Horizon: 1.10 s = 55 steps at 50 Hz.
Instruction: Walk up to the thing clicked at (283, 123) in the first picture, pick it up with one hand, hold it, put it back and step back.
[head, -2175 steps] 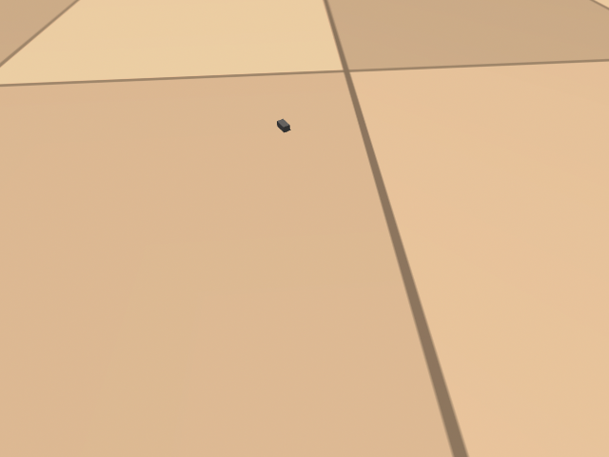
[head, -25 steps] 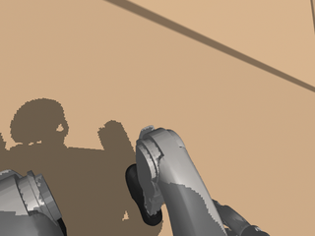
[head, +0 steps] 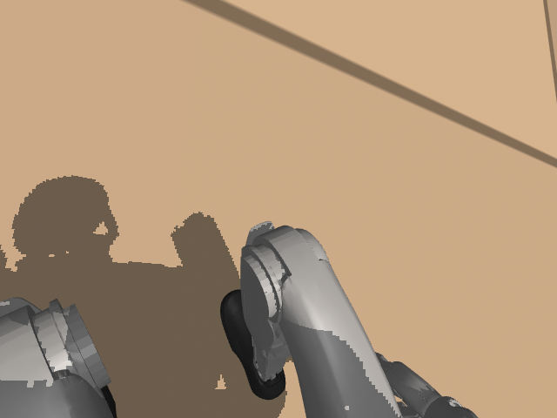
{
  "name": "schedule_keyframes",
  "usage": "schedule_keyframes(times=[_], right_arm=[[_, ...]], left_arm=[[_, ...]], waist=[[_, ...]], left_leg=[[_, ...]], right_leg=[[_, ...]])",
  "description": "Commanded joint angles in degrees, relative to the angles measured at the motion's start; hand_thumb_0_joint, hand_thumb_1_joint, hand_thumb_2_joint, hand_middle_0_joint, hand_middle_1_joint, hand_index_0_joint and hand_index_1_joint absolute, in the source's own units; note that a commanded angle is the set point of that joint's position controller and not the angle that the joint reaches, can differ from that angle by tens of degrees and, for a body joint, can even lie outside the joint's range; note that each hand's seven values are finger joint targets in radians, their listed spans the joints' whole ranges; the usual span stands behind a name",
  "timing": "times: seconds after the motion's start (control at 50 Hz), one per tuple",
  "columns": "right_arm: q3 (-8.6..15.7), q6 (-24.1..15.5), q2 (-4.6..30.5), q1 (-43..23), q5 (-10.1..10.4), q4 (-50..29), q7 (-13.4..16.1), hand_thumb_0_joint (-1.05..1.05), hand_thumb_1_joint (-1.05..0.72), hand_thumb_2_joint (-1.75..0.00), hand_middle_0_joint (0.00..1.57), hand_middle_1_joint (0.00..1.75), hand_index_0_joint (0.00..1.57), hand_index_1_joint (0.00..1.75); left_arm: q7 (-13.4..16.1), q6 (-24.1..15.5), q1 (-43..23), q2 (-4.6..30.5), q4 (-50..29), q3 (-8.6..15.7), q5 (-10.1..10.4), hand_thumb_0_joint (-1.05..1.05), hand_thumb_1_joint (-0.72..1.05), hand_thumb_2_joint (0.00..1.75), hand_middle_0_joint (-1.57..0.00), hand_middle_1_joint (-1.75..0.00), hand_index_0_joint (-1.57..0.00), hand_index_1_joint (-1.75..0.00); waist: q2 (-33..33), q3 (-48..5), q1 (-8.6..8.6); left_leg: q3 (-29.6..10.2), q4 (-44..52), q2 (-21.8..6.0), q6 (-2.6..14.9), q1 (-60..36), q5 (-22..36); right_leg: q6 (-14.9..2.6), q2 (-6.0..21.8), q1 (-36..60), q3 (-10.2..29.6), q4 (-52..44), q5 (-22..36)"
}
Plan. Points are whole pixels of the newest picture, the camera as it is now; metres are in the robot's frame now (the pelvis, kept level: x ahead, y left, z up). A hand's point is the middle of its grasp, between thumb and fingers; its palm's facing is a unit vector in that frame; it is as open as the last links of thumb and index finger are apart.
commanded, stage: close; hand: left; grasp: from above
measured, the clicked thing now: out of the picture +0.45 +0.37 -0.28
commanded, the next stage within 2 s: settle in 1.42 s
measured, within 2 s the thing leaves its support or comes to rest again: leaves its support in 1.72 s
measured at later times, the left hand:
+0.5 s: hand out of the picture +0.43 +0.35 -0.24, palm faces -0.44 -0.16 -0.89, open 10.2 cm
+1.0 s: hand out of the picture +0.43 +0.36 -0.25, palm faces -0.44 -0.15 -0.89, open 7.5 cm
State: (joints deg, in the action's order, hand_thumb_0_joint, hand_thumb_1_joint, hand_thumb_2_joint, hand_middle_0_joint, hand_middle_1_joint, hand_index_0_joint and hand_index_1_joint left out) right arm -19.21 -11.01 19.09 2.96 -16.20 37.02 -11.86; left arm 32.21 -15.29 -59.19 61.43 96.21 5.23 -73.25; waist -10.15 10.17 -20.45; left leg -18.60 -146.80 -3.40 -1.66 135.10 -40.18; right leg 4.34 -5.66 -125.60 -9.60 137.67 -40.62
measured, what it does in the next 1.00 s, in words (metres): stands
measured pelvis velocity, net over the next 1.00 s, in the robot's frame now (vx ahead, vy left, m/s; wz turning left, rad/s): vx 0.00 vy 0.00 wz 0.00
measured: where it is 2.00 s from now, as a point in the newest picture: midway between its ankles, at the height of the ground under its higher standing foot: (188, 399)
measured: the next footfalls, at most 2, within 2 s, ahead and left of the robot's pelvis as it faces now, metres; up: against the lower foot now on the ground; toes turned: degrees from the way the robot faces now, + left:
none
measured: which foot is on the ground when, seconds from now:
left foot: down 0.00-1.00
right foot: down 0.00-1.00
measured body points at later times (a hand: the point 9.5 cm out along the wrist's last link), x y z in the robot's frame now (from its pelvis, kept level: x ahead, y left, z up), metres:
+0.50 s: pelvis +0.00 +0.00 +0.00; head +0.27 +0.14 +0.33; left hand +0.45 +0.36 -0.19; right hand +0.08 -0.25 -0.06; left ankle +0.06 +0.14 -0.27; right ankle +0.11 -0.12 -0.27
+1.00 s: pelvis +0.00 +0.00 +0.00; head +0.27 +0.15 +0.33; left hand +0.45 +0.36 -0.20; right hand +0.09 -0.25 -0.06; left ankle +0.06 +0.14 -0.27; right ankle +0.11 -0.12 -0.27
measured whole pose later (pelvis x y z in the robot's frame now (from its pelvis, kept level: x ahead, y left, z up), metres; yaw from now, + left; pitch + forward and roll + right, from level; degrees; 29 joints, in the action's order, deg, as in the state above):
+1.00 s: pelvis +0.00 +0.00 +0.00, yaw +0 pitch +26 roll -15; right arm -19.3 -11.2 19.2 2.6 -16.4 36.8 -11.8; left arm 32.4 -15.2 -59.1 61.7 96.5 5.8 -73.7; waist -10.0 10.3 -20.6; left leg -18.8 -146.8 -3.3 -1.7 135.1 -40.2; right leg 4.3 -5.6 -125.6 -9.8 137.5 -40.5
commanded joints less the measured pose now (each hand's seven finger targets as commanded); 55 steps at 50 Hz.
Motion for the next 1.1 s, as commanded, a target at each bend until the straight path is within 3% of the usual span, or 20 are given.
schedule_keyframes(times=[0.0, 0.08, 0.12, 0.18, 0.22, 0.28, 0.3, 0.38, 0.4, 0.48, 0.54, 0.62, 0.64, 0.68, 0.7, 0.72, 0.82, 0.86, 1.0, 1.08], right_arm=[[5.79, -0.04, 19.06, 9.44, 0.31, 0.89, 0.49, 0.0, -0.89, -0.9, 0.2, 0.3, 0.2, 0.3], [5.69, -0.23, 19.11, 9.45, 0.55, 0.34, 0.35, 0.0, -0.89, -0.9, 0.2, 0.3, 0.2, 0.3], [5.6, -0.34, 18.8, 8.8, 0.59, 0.7, 0.24, 0.0, -0.89, -0.9, 0.2, 0.3, 0.2, 0.3], [5.71, -0.45, 19.06, 9.37, 0.74, 0.26, 0.21, 0.0, -0.89, -0.9, 0.2, 0.3, 0.2, 0.3], [5.74, -0.54, 19.05, 9.45, 0.7, 0.22, 0.29, 0.0, -0.89, -0.9, 0.2, 0.3, 0.2, 0.3], [5.65, -0.64, 18.7, 8.5, 0.81, -0.21, 0.19, 0.0, -0.89, -0.9, 0.2, 0.3, 0.2, 0.3], [5.64, -0.44, 18.72, 9.34, 0.9, 0.78, 0.32, 0.0, -0.89, -0.9, 0.2, 0.3, 0.2, 0.3], [5.35, -0.17, 18.83, 9.6, 0.64, 0.01, 0.6, 0.0, -0.89, -0.9, 0.2, 0.3, 0.2, 0.3], [5.1, -0.36, 18.19, 8.69, 0.8, -0.17, 0.5, 0.0, -0.89, -0.9, 0.2, 0.3, 0.2, 0.3], [5.36, 0.07, 19.12, 9.33, 0.78, 0.04, 0.83, 0.0, -0.89, -0.9, 0.2, 0.3, 0.2, 0.3], [5.19, 0.55, 19.02, 9.12, 0.54, -0.55, 1.11, 0.0, -0.89, -0.9, 0.2, 0.3, 0.2, 0.3], [5.38, 0.08, 18.88, 8.8, 0.69, -0.26, 0.91, 0.0, -0.89, -0.9, 0.2, 0.3, 0.2, 0.3], [5.36, 0.24, 19.13, 9.46, 0.65, 0.22, 1.05, 0.0, -0.89, -0.9, 0.2, 0.3, 0.2, 0.3], [5.28, 0.42, 19.17, 9.53, 0.39, 0.31, 1.23, 0.0, -0.89, -0.9, 0.2, 0.3, 0.2, 0.3], [5.39, 0.22, 18.88, 9.64, 0.4, 0.06, 1.04, 0.0, -0.89, -0.9, 0.2, 0.3, 0.2, 0.3], [5.44, 0.23, 18.82, 9.38, 0.42, 0.28, 1.06, 0.0, -0.89, -0.9, 0.2, 0.3, 0.2, 0.3], [5.58, 0.19, 19.18, 9.94, 0.3, 0.94, 0.74, 0.0, -0.89, -0.9, 0.2, 0.3, 0.2, 0.3], [5.48, 0.12, 19.45, 9.39, 0.42, 0.26, 0.84, 0.0, -0.89, -0.9, 0.2, 0.3, 0.2, 0.3], [5.75, -0.29, 19.06, 9.23, 0.36, 0.13, 0.55, 0.0, -0.89, -0.9, 0.2, 0.3, 0.2, 0.3], [5.81, -0.38, 18.89, 8.93, 0.69, 0.01, 0.62, 0.0, -0.89, -0.9, 0.2, 0.3, 0.2, 0.3]], left_arm=[[2.69, -0.25, -13.71, 11.57, -5.81, -0.2, 0.86, 0.0, -0.1, 0.65, -0.37, -0.73, -0.39, -0.7], [2.81, 0.13, -15.32, 13.38, -6.93, 0.43, 0.38, 0.0, -0.04, 0.6, -0.42, -0.7, -0.44, -0.67], [2.78, 0.66, -11.95, 12.6, -2.32, 0.39, 0.25, 0.0, -0.02, 0.58, -0.43, -0.69, -0.46, -0.66], [2.51, 0.54, -13.72, 12.02, -4.5, -0.34, 0.58, 0.0, 0.01, 0.56, -0.46, -0.66, -0.49, -0.63], [2.75, 0.5, -15.2, 14.9, -7.75, 1.43, 0.7, 0.0, 0.04, 0.53, -0.48, -0.65, -0.51, -0.62], [2.51, 0.65, -14.0, 11.81, -6.48, -0.75, 0.92, 0.0, 0.08, 0.5, -0.51, -0.62, -0.54, -0.58], [2.66, 1.31, -10.48, 12.44, -1.42, 0.8, 0.95, 0.0, 0.09, 0.49, -0.51, -0.61, -0.54, -0.58], [2.2, 1.09, -14.65, 14.86, -6.79, 1.16, 1.08, 0.0, 0.14, 0.45, -0.55, -0.57, -0.59, -0.53], [1.72, 1.01, -14.49, 13.12, -6.73, -0.36, 1.44, 0.0, 0.15, 0.44, -0.56, -0.56, -0.59, -0.53], [1.89, 0.52, -11.56, 14.2, -3.19, 1.54, 1.59, 0.0, 0.22, 0.39, -0.6, -0.54, -0.64, -0.5], [2.13, -0.17, -13.94, 15.72, -7.26, 1.88, 1.27, 0.0, 0.28, 0.36, -0.65, -0.5, -0.69, -0.46], [1.95, -0.25, -13.29, 12.36, -6.13, 0.04, 1.65, 0.0, 0.32, 0.3, -0.69, -0.45, -0.73, -0.41], [1.98, 0.28, -10.19, 12.97, -1.87, 0.72, 0.91, 0.0, 0.34, 0.3, -0.7, -0.44, -0.74, -0.39], [2.31, -0.2, -12.67, 14.95, -5.19, 1.38, 0.63, 0.0, 0.4, 0.29, -0.75, -0.42, -0.79, -0.38], [1.96, -0.31, -14.25, 13.71, -7.03, 0.06, 0.62, 0.0, 0.41, 0.26, -0.76, -0.42, -0.8, -0.37], [2.22, -0.07, -13.33, 14.41, -6.53, 1.35, 0.98, 0.0, 0.41, 0.27, -0.76, -0.41, -0.8, -0.37], [2.2, 0.06, -12.63, 12.21, -5.02, -0.05, 0.99, 0.0, 0.47, 0.2, -0.8, -0.35, -0.85, -0.31], [2.27, -0.27, -15.21, 14.86, -8.07, 0.85, 0.56, 0.0, 0.52, 0.2, -0.84, -0.34, -0.89, -0.3], [2.42, 0.41, -12.91, 13.65, -6.2, 0.73, 0.22, 0.0, 0.64, 0.2, -0.96, -0.28, -1.0, -0.25], [2.57, 0.38, -14.95, 14.26, -9.02, 1.44, 1.02, 0.0, 0.72, 0.17, -1.02, -0.26, -1.05, -0.22]], waist=[[33.17, -34.83, -2.98], [33.8, -35.82, -2.41], [32.43, -34.3, -2.49], [32.26, -34.4, -2.92], [33.93, -37.62, -1.98], [33.63, -37.7, -2.24], [31.0, -35.98, -2.66], [32.89, -36.4, -1.79], [33.16, -35.9, -1.7], [31.63, -36.17, -2.31], [32.08, -36.7, -1.82], [31.05, -34.81, -2.63], [30.26, -33.75, -2.84], [32.19, -36.7, -2.21], [33.13, -36.03, -2.21], [33.31, -36.46, -1.7], [31.59, -34.39, -2.82], [34.01, -36.08, -2.24], [33.25, -35.49, -2.42], [34.16, -38.87, -1.7]], left_leg=[[7.7, 14.08, -1.69, 1.25, -30.17, 12.82], [7.85, 14.2, -1.57, 1.4, -30.2, 12.4], [7.79, 14.24, -1.7, 1.45, -29.83, 11.68], [7.9, 13.89, -1.54, 1.63, -29.51, 12.18], [8.02, 14.2, -1.72, 1.54, -31.12, 13.13], [8.3, 13.48, -1.86, 1.54, -31.11, 15.1], [8.22, 13.19, -1.93, 1.82, -29.54, 13.93], [8.49, 13.7, -1.55, 1.83, -29.22, 13.05], [8.5, 13.91, -1.65, 1.64, -29.59, 12.96], [7.8, 14.34, -1.75, 1.65, -28.91, 12.0], [8.25, 13.96, -1.8, 1.91, -28.43, 11.15], [7.97, 13.82, -1.6, 1.63, -28.19, 12.17], [7.9, 13.85, -1.78, 1.78, -28.31, 11.43], [7.93, 13.75, -1.83, 1.62, -29.85, 12.59], [8.12, 13.77, -1.68, 1.57, -29.8, 12.91], [8.02, 14.17, -1.8, 1.45, -30.34, 12.98], [7.84, 13.97, -1.65, 1.49, -28.63, 12.65], [7.57, 14.15, -1.69, 1.25, -30.8, 13.17], [8.25, 13.88, -1.7, 1.54, -29.68, 12.71], [8.19, 13.81, -1.75, 1.35, -31.34, 15.5]], right_leg=[[-4.74, -1.58, 15.88, -7.95, -11.34, 17.24], [-4.85, -1.42, 16.34, -7.57, -11.55, 17.05], [-4.9, -1.51, 15.64, -7.67, -11.52, 16.23], [-4.69, -1.49, 15.77, -7.41, -11.66, 16.93], [-4.78, -1.64, 17.9, -7.03, -12.05, 17.63], [-4.66, -1.88, 17.91, -7.03, -11.78, 19.64], [-4.43, -1.97, 17.97, -7.05, -12.11, 18.79], [-4.68, -1.59, 17.94, -6.74, -12.34, 17.72], [-4.94, -1.68, 17.24, -6.59, -11.78, 17.38], [-4.8, -1.78, 18.07, -7.3, -12.12, 16.58], [-4.61, -1.96, 18.89, -6.57, -12.84, 16.39], [-4.64, -1.71, 16.64, -7.62, -11.92, 16.91], [-4.59, -1.91, 16.89, -7.41, -12.23, 16.24], [-4.65, -1.82, 18.17, -7.14, -12.15, 17.25], [-4.76, -1.59, 17.55, -6.96, -11.7, 17.47], [-4.81, -1.66, 17.86, -7.18, -11.97, 17.33], [-4.61, -1.68, 16.44, -7.75, -11.78, 17.11], [-4.82, -1.42, 16.56, -7.69, -11.42, 17.27], [-4.77, -1.68, 16.97, -6.98, -11.75, 17.28], [-4.75, -1.54, 18.18, -7.34, -11.6, 19.71]])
